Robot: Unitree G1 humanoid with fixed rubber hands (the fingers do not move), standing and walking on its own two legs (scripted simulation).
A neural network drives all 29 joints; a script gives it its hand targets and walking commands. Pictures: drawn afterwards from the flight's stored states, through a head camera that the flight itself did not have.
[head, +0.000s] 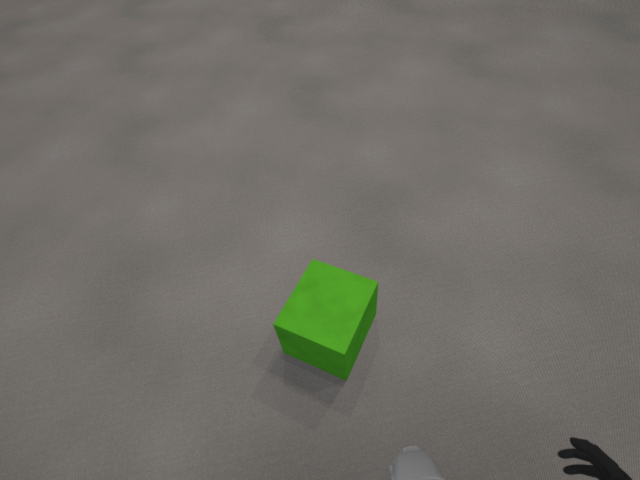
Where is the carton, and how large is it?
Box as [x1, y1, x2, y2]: [273, 259, 377, 380]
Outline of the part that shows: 312,259 273,324 284,352 346,380 375,314 377,282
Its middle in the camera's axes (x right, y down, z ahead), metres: +0.02 +0.24 +1.23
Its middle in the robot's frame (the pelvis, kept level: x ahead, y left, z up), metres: +0.66 +0.02 -0.64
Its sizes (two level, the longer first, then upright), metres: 0.257 0.228 0.205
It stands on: the floor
